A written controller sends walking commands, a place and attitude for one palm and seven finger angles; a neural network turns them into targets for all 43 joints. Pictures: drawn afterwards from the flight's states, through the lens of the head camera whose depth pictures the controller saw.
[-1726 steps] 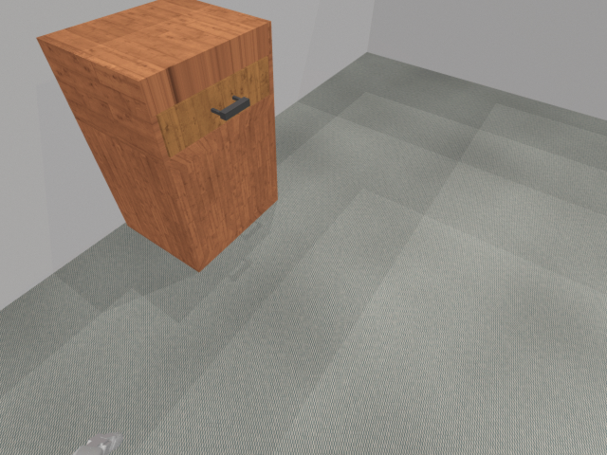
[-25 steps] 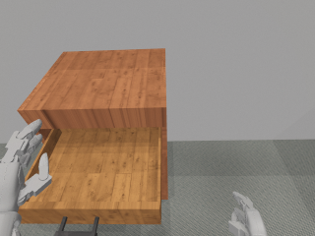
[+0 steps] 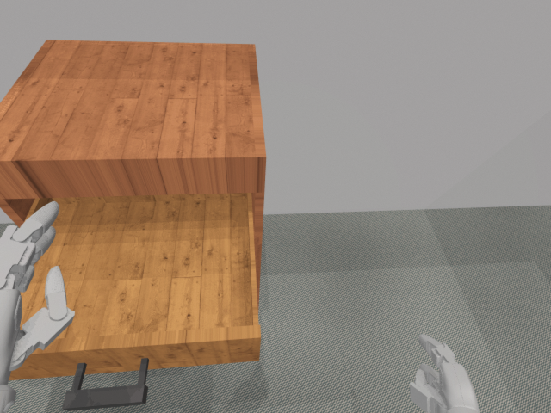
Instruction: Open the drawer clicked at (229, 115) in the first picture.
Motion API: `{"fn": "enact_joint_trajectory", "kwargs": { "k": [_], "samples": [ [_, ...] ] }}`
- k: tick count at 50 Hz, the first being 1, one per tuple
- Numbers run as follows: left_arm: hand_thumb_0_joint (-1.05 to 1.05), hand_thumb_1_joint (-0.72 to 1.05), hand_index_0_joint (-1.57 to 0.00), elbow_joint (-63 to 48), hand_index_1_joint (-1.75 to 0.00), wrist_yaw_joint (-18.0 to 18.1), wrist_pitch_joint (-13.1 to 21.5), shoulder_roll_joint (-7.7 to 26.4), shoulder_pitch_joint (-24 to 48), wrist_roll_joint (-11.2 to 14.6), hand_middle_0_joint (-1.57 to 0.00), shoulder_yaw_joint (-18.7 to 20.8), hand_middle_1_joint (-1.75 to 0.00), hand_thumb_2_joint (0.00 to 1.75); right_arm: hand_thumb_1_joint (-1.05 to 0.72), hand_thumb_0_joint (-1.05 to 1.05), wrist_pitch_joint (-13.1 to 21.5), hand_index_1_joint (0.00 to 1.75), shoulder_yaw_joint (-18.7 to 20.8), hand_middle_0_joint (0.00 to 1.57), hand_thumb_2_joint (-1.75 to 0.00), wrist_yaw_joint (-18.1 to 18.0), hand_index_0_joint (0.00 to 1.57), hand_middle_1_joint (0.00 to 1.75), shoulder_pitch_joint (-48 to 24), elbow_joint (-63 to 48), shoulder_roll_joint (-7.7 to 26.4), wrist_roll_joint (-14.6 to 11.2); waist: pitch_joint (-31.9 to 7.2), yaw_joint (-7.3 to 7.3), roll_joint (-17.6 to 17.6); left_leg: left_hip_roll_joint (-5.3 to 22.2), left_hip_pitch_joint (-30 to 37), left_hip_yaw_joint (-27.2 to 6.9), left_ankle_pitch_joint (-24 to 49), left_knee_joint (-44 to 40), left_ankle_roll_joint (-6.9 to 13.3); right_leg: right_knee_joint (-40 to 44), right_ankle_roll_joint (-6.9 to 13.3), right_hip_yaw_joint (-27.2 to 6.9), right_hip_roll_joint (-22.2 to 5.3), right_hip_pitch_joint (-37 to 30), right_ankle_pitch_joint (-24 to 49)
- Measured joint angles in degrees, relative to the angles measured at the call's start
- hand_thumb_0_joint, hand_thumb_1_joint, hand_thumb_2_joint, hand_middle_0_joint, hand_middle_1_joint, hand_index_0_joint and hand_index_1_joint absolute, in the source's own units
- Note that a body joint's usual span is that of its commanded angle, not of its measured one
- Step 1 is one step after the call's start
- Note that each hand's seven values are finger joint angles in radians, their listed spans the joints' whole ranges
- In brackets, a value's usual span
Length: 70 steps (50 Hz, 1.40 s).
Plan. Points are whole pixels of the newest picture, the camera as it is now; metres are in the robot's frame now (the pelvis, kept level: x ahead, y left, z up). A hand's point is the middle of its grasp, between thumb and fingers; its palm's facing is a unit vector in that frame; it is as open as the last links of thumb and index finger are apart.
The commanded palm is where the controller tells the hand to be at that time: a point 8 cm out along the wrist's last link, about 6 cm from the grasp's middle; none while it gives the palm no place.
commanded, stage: step back with the hand held close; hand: left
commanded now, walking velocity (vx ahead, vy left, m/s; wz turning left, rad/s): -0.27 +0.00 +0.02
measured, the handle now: (109, 382) +0.19 +0.27 -0.14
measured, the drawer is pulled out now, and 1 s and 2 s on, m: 0.30 0.30 0.30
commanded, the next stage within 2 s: stop stepping back and stand still in 0.68 s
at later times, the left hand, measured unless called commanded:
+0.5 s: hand out of the picture +0.11 +0.20 +0.15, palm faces +0.27 -0.87 -0.43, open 7.4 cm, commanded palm +0.04 +0.26 +0.18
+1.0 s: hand out of the picture -0.02 +0.19 +0.17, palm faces +0.35 -0.83 -0.44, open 7.4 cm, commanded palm -0.07 +0.23 +0.18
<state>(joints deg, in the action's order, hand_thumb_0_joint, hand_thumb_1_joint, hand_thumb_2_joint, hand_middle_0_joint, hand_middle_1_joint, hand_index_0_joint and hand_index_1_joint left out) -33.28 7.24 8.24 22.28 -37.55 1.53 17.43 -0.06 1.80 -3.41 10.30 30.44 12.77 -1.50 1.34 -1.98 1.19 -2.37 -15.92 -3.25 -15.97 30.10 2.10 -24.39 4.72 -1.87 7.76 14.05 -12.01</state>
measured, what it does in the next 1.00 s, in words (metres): walks backwards: right foot, then left foot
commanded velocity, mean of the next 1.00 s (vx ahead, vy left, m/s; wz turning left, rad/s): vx -0.18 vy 0.03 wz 0.04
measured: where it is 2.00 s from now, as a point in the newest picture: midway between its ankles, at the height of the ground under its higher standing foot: outside the picture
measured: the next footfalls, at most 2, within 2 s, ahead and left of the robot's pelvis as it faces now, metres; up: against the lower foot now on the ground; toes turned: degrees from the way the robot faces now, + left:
right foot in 0.34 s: -0.09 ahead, -0.11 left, +0.00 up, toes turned -1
left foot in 0.62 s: -0.07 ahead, +0.11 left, +0.00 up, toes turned -1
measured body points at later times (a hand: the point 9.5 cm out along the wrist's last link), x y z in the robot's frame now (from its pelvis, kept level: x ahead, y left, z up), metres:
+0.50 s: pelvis -0.10 -0.02 -0.01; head -0.07 -0.01 +0.44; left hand +0.09 +0.25 +0.18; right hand +0.05 -0.25 -0.10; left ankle -0.05 +0.09 -0.72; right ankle -0.13 -0.11 -0.74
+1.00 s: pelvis -0.21 -0.04 +0.00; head -0.21 -0.04 +0.45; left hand -0.04 +0.23 +0.19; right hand -0.04 -0.27 -0.08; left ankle -0.23 +0.08 -0.67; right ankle -0.13 -0.12 -0.73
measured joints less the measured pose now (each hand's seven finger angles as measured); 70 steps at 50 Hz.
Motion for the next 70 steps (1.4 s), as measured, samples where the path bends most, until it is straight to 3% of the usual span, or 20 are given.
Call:
{"fn": "enact_joint_trajectory", "kwargs": {
  "k": [4, 7, 11, 16, 21, 27, 32, 35, 38, 41, 43, 45, 49, 52, 57, 59, 62, 66, 68, 70],
  "samples": [
    [0.02, 0.88, -0.22, -4.53, -0.31, 0.97, 0.75, 4.18, -1.03, 0.11, -0.22, 2.78, -0.3, 0.9, -0.9, 0.01, 0.99, 0.3, -0.37, 0.2, -0.89, -0.45, 0.2, 0.3, 1.02, -0.52, -0.66, 0.46, -0.53, 0.09, 1.98, -0.94, -1.27, 0.28, 1.04, 0.17, 0.48, -2.24, -0.98, 0.01, -0.96, 2.16, -0.2],
    [0.02, 0.88, -0.22, -5.79, -0.31, 2.14, 1.64, 5.24, -0.8, -0.04, -0.22, 5.07, -0.3, 0.9, -0.9, 0.01, 2.64, 0.3, -0.77, 0.2, -0.89, -0.78, 0.2, 0.3, 1.06, -0.2, -1.54, 1.71, -1.29, 0.67, 2.41, -1.6, -2.1, 1.14, 1.85, 0.17, 0.88, -6.41, -2.55, 0.56, -2.51, 4.6, -4.15],
    [0.02, 0.88, -0.21, -4.3, -0.31, 3.09, 1.61, 2.77, -0.07, 0.29, -0.21, 5.35, -0.3, 0.9, -0.9, 0.01, 4.74, 0.3, -1.48, 0.2, -0.89, -0.92, 0.2, 0.3, 1.13, 0.72, -2.66, 2.99, -2.83, 1.41, 0.52, -1.28, -3.62, 2.1, 2.5, 0.77, 1.26, -11.38, -3.81, 0.36, -4.59, 4.44, -9.72],
    [0.02, 0.89, -0.21, -1.17, -0.31, 3.3, -0.18, -0.92, 1.33, 0.85, -0.21, 2.85, -0.3, 0.9, -0.9, 0.01, 6.1, 0.3, -3.21, 0.2, -0.89, -1.1, 0.21, 0.3, 1.08, 2.37, -3.88, 3.43, -3.46, 2.44, -0.87, -0.2, -6.45, 3.35, 4.07, 1.06, 0.66, -8.41, -4.83, 0.37, -6.61, -0.22, -10.69],
    [0.02, 0.89, -0.21, -0.87, -0.31, 2.36, -0.71, -1.86, 3.48, 1.11, -0.21, -0.12, -0.3, 0.9, -0.9, 0.01, 6.24, 0.3, -3.94, 0.21, -0.89, -0.99, 0.21, 0.3, 0.53, 4.1, -3.04, 2.92, -0.66, 1.62, -3.47, 2.61, -9.26, 0.72, 6.79, 1.49, -1.18, -3.39, -3.13, 2.82, -3.73, -1.2, -5.64],
    [0.02, 0.88, -0.21, -3.2, -0.31, 0.73, 1.9, 0.52, -0.46, 1.69, -0.22, 1.4, -0.3, 0.9, -0.9, 0.01, 3.58, 0.3, -1.68, 0.21, -0.89, -0.23, 0.21, 0.3, 3.01, 5.78, -1.43, 0.53, -2.3, 0.71, -0.05, 1.14, -10.8, 0.8, -5.68, 17.3, -2.16, -4.35, -1.71, 2.85, -4.7, 0.29, -4.98],
    [0.02, 0.88, -0.21, -2.06, -0.31, 1.14, 2.84, 2.15, 1.07, 1.16, -0.22, 3.56, -0.3, 0.9, -0.9, 0.02, 2.81, 0.3, -0.14, 0.2, -0.89, -1.46, 0.2, 0.3, 2.38, 5.07, 0.73, 0.38, -1.55, -0.67, 0.65, 3.09, -3.14, 1.42, 2.6, 0.87, -2.42, -7.02, -2.68, 4.73, -5.56, 3.19, -4.92],
    [0.02, 0.88, -0.21, -1.31, -0.31, 1.03, 2.78, 3.23, 2.36, 1.63, -0.21, 4.8, -0.3, 0.9, -0.9, 0.02, 3.85, 0.3, 0.45, 0.2, -0.89, -0.7, 0.2, 0.3, -0.41, 4.94, -0.43, 0.44, 0.77, 0.74, 3.24, 2.1, -4.02, 3.3, 2.85, 0.59, -2.39, -9.77, -4.25, 2.82, -6.91, 5.77, -5.67],
    [0.02, 0.89, -0.21, -2.91, -0.31, 0.47, 1.85, 3.4, 0.95, 2.05, -0.21, 5.17, -0.3, 0.9, -0.9, 0.01, 5.65, 0.3, -0.21, 0.2, -0.89, -0.02, 0.2, 0.3, -2.39, 3.62, -1.72, 1.27, 1.93, 1.38, 2.88, 3.39, -5.2, 4.05, 4.24, 0.73, -2.71, -11.24, -4.91, 3.37, -6.58, 7.7, -8.7],
    [0.02, 0.89, -0.21, -6.15, -0.31, 0.07, 1.89, 3.41, 0.01, 2.16, -0.21, 4.59, -0.3, 0.9, -0.9, 0.01, 6.89, 0.3, -1.27, 0.2, -0.89, 0.7, 0.2, 0.3, -3.46, 2.47, -2.73, 1.32, 3.23, 1.89, 1.63, 4.92, -6.3, 3.46, 5.17, 1.97, -3.58, -9.43, -4.85, 5.23, -5.94, 7.7, -3.23],
    [0.02, 0.89, -0.21, -7.7, -0.31, -0.14, 2.4, 3.56, -0.52, 1.89, -0.21, 4.41, -0.3, 0.9, -0.9, 0.01, 6.77, 0.3, -1.93, 0.2, -0.89, 1.03, 0.2, 0.3, -3.39, 1.71, -3.07, 0.93, 3.62, 2.12, 0.7, 5.68, -7.26, 2.89, 3.77, 4.2, -3.66, -8.68, -3.21, 6.66, -5.61, 7.41, 0.54],
    [0.02, 0.88, -0.21, -7.89, -0.31, -0.02, 2.72, 3.69, -0.65, 1.36, -0.21, 4.36, -0.3, 0.9, -0.9, 0.01, 5.91, 0.3, -2.21, 0.2, -0.89, 1.02, 0.21, 0.3, -2.55, 1.54, -3.31, 0.61, 2.58, 2.62, 0.73, 4.81, -9.88, 2.39, -5.41, 11.01, -3.36, -9.1, -0.41, 6.93, -5.79, 8.2, 0.55],
    [0.02, 0.88, -0.22, -2.94, -0.31, 0.92, 2.24, 0.72, 0.92, 0.94, -0.22, 3.41, -0.3, 0.9, -0.9, 0.01, 3.34, 0.3, -2.33, 0.2, -0.89, 0.29, 0.21, 0.3, -0.36, 4.62, -3.08, 1.28, -1.31, 2.6, 2.13, 1.64, -12.38, 4.23, -7.31, 30.17, -3.1, -6.81, -0.54, 6.43, -7.82, 8.44, 0.09],
    [0.02, 0.88, -0.21, 1.44, -0.31, 1.84, 1.01, -1.15, 1.86, 0.35, -0.22, 2.77, -0.3, 0.9, -0.9, 0.01, 2.61, 0.3, -2.55, 0.2, -0.89, -0.64, 0.21, 0.3, 2.28, 5.55, -2.37, 1.51, -4.35, 1.82, 2.72, 1.44, -6.16, 6.62, -8.86, 23.75, -1.73, -3.21, -0.92, 7.26, -8.83, 8.07, -0.15],
    [0.02, 0.89, -0.21, -0.14, -0.31, 2.8, 0.56, -1.64, 2.02, -0.33, -0.21, 1.53, -0.3, 0.9, -0.9, 0.01, 4.96, 0.3, -1.43, 0.2, -0.89, -0.71, 0.21, 0.3, 4.66, 4.08, 0.5, 2.14, -3.05, -0.27, 1.87, 2.33, 7.73, 6.26, -6.21, -4.27, 1.17, -4.34, -2.38, 9.56, -8.34, 10.29, 3.54],
    [0.02, 0.89, -0.21, -0.77, -0.31, 2.51, 1.05, -0.63, 2.34, -0.85, -0.21, 1.52, -0.3, 0.9, -0.9, 0.01, 5.77, 0.3, -0.73, 0.2, -0.89, -0.34, 0.21, 0.3, 4.86, 4.67, -0.28, 2.01, -0.82, 0.03, 3.99, 1.03, 8.14, 6.6, -3.59, -3.52, -0.28, -12.48, -4.53, 6.72, -8.58, 11.88, -3.89],
    [0.02, 0.88, -0.21, -2.69, -0.31, 2.14, 1.24, 0.97, -0.68, -0.71, -0.21, 2.65, -0.3, 0.9, -0.9, 0.01, 7.33, 0.3, -0.46, 0.2, -0.89, 0.19, 0.2, 0.3, 6.57, 5.38, -1.25, 1.65, -1.36, -0.46, 3.33, 1.49, 8.37, 6.06, -2.71, -2.86, -1.51, -22.57, -5.23, 5.46, -7.29, 12.13, -9.53],
    [0.02, 0.88, -0.21, -3.94, -0.31, 2.02, 2.52, 2.92, -2.78, 0.14, -0.21, 5.22, -0.3, 0.9, -0.9, 0.01, 7.41, 0.3, -1.18, 0.2, -0.89, 0.6, 0.2, 0.3, 7.6, 5.99, -1.75, 0.85, -1.73, 0.27, 1.14, 2.58, 6.6, 5.24, -4.64, 1.13, -2.44, -10.66, -5.04, 6.33, -7.33, 3.54, -7.29],
    [0.02, 0.88, -0.21, -2.22, -0.31, 1.7, 3.45, 2.23, -0.68, 0.06, -0.21, 5.43, -0.3, 0.9, -0.9, 0.01, 6.53, 0.3, -1.29, 0.2, -0.89, 0.72, 0.2, 0.3, 5.77, 7.21, -1.31, 0.65, -0.23, 0.98, -1.54, 4.27, 4.3, 4.21, -6.82, 5.99, -1.92, -7.89, -2.39, 7.57, -5.62, 2.5, -2.26],
    [0.02, 0.88, -0.21, 0.21, -0.31, 1.34, 3.92, 1.17, 2.24, 0.05, -0.21, 4.77, -0.3, 0.9, -0.9, 0.01, 5.19, 0.3, -0.98, 0.2, -0.89, 0.96, 0.2, 0.3, 3.77, 8.44, -1.29, 0.4, 0.94, 1.11, -2.55, 3.79, 0.34, 2.88, -9.27, 13.32, -1.1, -7.08, -0.37, 8.55, -5.18, 2.42, -1.39]
  ]
}}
